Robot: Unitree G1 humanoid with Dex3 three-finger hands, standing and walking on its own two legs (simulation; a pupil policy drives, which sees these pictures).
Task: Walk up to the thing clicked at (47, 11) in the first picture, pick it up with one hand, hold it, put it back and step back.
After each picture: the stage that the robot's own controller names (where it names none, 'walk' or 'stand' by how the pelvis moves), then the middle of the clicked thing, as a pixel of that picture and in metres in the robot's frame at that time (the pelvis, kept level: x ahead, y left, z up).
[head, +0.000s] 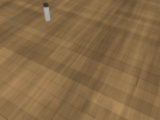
stand; (46, 12) +1.99 +0.47 -0.65
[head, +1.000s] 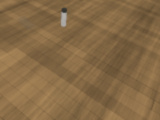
walk; (63, 17) +1.91 +0.15 -0.64
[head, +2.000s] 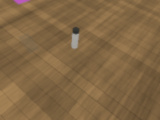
walk; (75, 38) +1.32 +0.06 -0.64
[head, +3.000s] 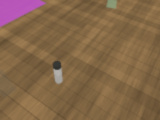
walk; (57, 72) +0.88 +0.17 -0.64
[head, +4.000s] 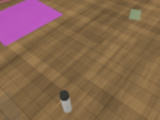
walk; (65, 102) +0.60 +0.18 -0.64
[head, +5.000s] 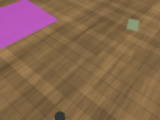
stand; out of the picture +0.44 +0.13 -0.64
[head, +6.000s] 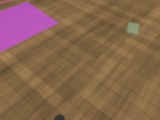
stand; out of the picture +0.43 +0.14 -0.66
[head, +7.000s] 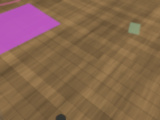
stand; out of the picture +0.44 +0.14 -0.66
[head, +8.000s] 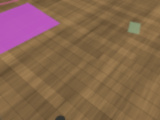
stand; out of the picture +0.43 +0.14 -0.66
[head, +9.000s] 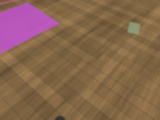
go down; out of the picture +0.43 +0.14 -0.66
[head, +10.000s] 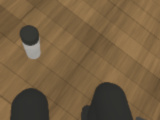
go down; (31, 44) +0.52 +0.15 -0.30
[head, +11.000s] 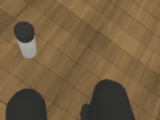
approach; (27, 42) +0.53 +0.15 -0.28
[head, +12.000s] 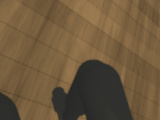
close in; out of the picture +0.52 +0.21 -0.18
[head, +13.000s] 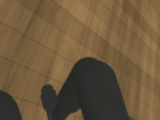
close; out of the picture +0.52 +0.23 -0.18
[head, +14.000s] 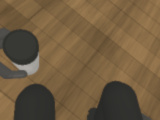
lift; (26, 57) +0.38 +0.18 -0.03
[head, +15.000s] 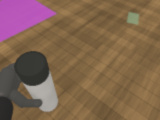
hold; (41, 87) +0.30 +0.12 +0.09
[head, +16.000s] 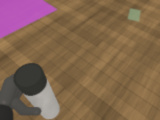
hold; (41, 96) +0.29 +0.13 +0.04
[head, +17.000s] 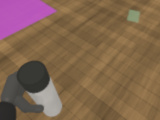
hold; (44, 93) +0.30 +0.12 +0.05
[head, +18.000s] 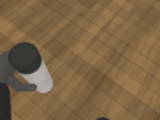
crouch; (36, 72) +0.37 +0.13 -0.01
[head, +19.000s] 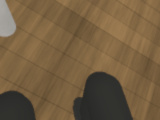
lower; out of the picture +0.54 +0.16 -0.03
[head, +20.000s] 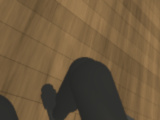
lower; out of the picture +0.49 +0.21 -0.17
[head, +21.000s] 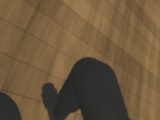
lower; out of the picture +0.47 +0.21 -0.19
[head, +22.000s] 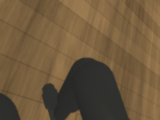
lower; out of the picture +0.47 +0.21 -0.18
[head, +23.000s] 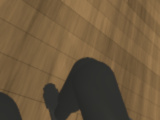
lower; out of the picture +0.48 +0.21 -0.18
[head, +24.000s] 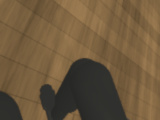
open; out of the picture +0.49 +0.18 -0.20
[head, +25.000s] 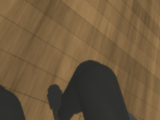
stand; out of the picture +0.48 +0.18 -0.19
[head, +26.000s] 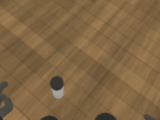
walk; (57, 88) +0.44 +0.10 -0.47
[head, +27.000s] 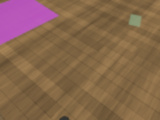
stand; out of the picture +0.40 +0.09 -0.60
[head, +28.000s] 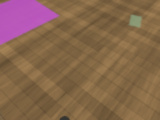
stand; out of the picture +0.40 +0.09 -0.60
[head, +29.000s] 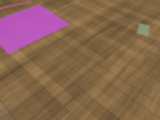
stand; out of the picture +0.41 +0.08 -0.65
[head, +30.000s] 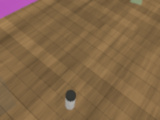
walk; (70, 100) +0.47 +0.03 -0.64
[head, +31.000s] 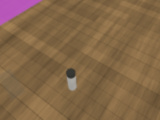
walk; (71, 80) +0.69 +0.11 -0.63
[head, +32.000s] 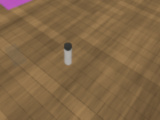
walk; (68, 54) +1.03 +0.11 -0.63
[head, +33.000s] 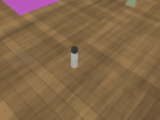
stand; (74, 57) +1.09 +0.07 -0.65
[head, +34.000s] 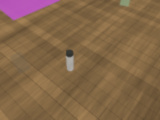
stand; (69, 60) +1.06 +0.11 -0.66
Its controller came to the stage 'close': yes
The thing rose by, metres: 0.69
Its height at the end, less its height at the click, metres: +0.00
